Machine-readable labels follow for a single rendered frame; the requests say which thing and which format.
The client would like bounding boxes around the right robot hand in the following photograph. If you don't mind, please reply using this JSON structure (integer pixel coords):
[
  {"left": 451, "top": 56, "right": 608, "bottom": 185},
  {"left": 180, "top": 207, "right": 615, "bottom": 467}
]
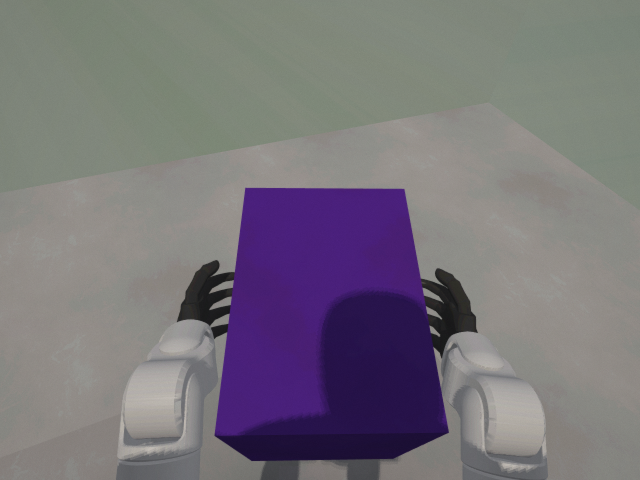
[{"left": 421, "top": 268, "right": 478, "bottom": 358}]

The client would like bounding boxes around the right robot forearm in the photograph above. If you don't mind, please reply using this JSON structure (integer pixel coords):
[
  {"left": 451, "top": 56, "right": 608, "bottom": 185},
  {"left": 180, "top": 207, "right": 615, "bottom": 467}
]
[{"left": 441, "top": 332, "right": 548, "bottom": 480}]

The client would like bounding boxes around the carton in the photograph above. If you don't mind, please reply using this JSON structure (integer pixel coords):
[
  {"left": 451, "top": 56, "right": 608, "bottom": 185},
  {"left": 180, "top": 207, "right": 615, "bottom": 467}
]
[{"left": 214, "top": 188, "right": 449, "bottom": 461}]

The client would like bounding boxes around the left robot forearm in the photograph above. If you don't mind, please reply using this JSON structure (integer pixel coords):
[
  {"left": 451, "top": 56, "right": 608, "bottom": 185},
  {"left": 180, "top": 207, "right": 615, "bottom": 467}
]
[{"left": 116, "top": 319, "right": 218, "bottom": 480}]

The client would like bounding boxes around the left robot hand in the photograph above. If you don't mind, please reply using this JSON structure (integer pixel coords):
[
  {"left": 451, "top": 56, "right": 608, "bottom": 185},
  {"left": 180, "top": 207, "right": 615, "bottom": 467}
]
[{"left": 177, "top": 260, "right": 235, "bottom": 339}]

